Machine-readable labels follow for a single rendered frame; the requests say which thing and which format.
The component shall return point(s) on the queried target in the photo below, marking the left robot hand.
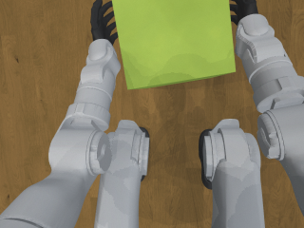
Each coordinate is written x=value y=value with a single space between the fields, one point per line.
x=99 y=27

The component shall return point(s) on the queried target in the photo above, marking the right robot upper arm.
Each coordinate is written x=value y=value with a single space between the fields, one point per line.
x=280 y=135

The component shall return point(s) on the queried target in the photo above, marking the right robot hand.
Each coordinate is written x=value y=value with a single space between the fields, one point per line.
x=242 y=8

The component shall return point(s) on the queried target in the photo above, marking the carton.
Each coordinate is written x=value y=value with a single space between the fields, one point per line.
x=167 y=42

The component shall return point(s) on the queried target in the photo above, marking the left robot upper arm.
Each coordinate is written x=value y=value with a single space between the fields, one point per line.
x=76 y=156

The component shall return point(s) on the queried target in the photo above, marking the left robot shin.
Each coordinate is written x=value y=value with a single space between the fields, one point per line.
x=123 y=124

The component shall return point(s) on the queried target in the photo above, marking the robot right foot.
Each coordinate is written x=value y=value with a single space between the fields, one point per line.
x=204 y=179

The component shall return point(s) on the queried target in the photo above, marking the left robot forearm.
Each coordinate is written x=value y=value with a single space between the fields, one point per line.
x=94 y=94

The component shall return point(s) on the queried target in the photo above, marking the right robot forearm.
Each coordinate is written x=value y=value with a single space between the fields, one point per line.
x=267 y=66

